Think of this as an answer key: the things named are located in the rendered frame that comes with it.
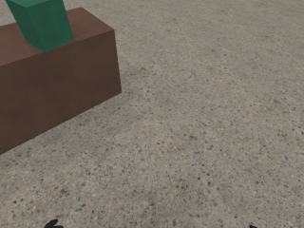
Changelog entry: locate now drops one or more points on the left robot hand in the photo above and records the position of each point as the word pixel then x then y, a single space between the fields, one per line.
pixel 52 223

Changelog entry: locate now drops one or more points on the carton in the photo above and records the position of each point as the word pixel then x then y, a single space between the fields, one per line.
pixel 44 23

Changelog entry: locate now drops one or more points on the pedestal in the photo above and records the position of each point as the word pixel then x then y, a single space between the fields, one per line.
pixel 40 90

